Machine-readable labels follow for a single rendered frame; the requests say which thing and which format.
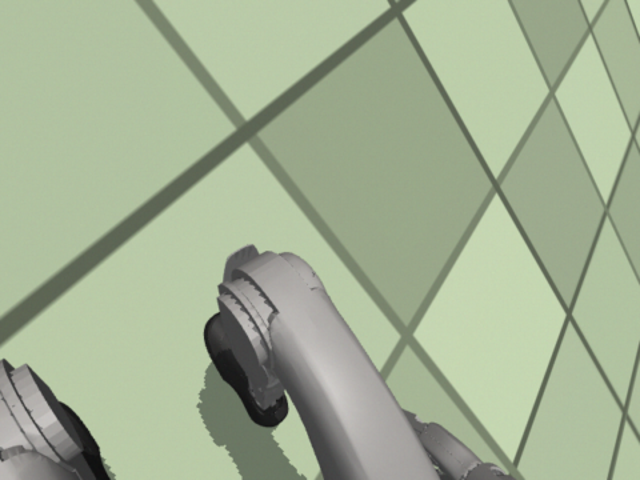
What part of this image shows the right robot foot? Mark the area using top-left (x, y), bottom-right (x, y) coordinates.
top-left (204, 312), bottom-right (288, 427)

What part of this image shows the right robot hand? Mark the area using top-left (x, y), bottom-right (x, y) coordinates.
top-left (402, 409), bottom-right (483, 480)

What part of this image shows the right robot arm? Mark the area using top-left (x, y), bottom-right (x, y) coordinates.
top-left (465, 463), bottom-right (517, 480)

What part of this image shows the left robot foot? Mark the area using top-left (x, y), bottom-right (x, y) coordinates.
top-left (59, 401), bottom-right (111, 480)

